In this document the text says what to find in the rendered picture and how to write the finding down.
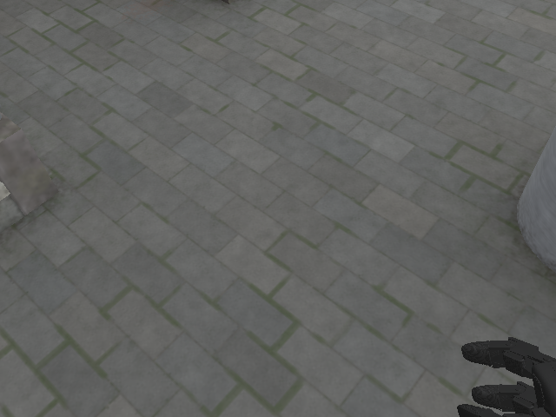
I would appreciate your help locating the right robot hand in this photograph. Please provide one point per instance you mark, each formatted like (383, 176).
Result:
(523, 359)

